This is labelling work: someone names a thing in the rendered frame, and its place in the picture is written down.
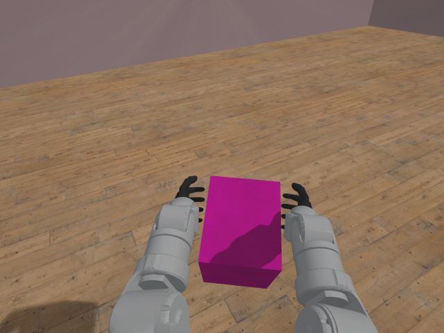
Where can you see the left robot hand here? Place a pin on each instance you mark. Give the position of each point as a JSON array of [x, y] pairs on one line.
[[185, 190]]

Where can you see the right robot hand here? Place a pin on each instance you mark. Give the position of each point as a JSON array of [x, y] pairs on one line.
[[302, 199]]

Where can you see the robot left forearm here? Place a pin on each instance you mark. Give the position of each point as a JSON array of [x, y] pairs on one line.
[[165, 261]]

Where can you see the right robot upper arm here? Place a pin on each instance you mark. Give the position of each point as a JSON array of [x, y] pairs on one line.
[[321, 318]]

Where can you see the carton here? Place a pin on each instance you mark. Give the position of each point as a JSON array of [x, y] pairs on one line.
[[241, 242]]

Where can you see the robot right forearm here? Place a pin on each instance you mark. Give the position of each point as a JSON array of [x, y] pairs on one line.
[[320, 274]]

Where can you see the left robot upper arm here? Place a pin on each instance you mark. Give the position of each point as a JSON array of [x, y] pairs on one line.
[[150, 311]]

